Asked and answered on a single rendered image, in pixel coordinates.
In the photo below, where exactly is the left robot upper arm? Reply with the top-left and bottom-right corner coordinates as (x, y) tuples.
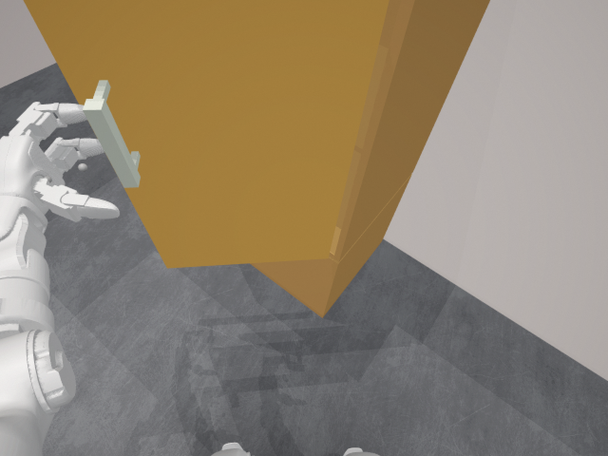
(0, 330), (76, 456)

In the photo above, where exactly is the handle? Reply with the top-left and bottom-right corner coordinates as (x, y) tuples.
(83, 80), (141, 188)

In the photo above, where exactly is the cupboard door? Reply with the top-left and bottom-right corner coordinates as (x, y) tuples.
(24, 0), (389, 269)

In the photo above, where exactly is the robot left forearm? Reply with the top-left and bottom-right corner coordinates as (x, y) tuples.
(0, 196), (55, 339)

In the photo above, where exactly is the robot left shin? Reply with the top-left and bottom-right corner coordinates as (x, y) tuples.
(222, 443), (243, 450)

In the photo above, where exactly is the robot left hand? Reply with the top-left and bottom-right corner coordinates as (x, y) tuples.
(0, 102), (120, 222)

